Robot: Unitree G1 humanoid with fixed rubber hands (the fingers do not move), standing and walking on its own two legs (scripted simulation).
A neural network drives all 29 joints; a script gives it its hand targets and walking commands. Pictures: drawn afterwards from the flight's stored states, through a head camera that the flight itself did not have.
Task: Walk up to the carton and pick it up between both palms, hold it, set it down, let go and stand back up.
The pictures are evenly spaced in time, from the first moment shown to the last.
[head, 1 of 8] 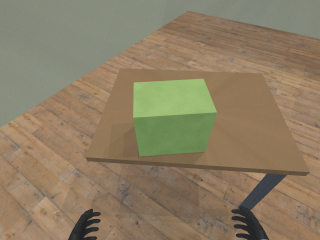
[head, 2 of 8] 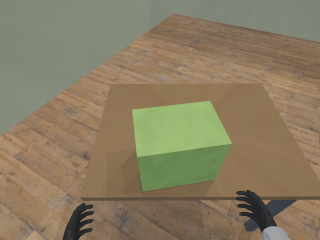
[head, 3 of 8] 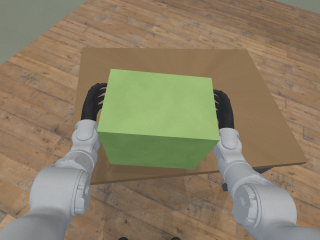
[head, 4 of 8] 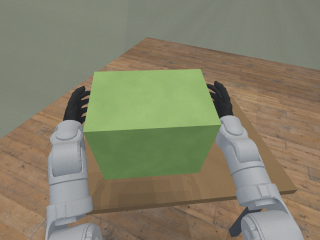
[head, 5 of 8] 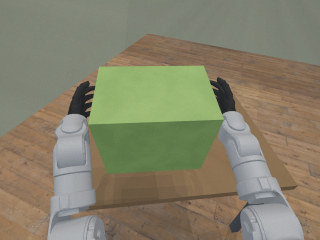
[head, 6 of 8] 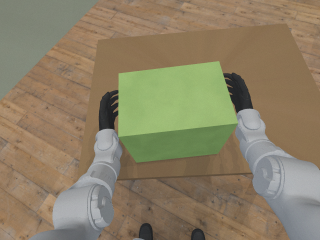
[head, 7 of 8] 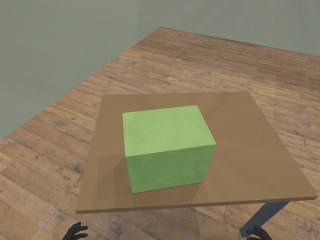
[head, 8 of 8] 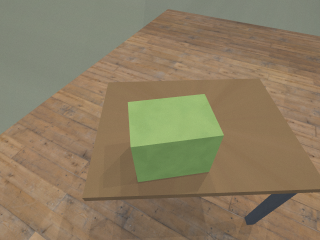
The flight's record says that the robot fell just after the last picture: no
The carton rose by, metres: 0.22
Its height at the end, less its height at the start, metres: +0.00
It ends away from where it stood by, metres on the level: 0.03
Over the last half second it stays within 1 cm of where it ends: yes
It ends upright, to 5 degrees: yes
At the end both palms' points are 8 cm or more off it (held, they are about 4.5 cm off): yes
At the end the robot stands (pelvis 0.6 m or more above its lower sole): yes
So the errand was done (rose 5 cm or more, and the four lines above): yes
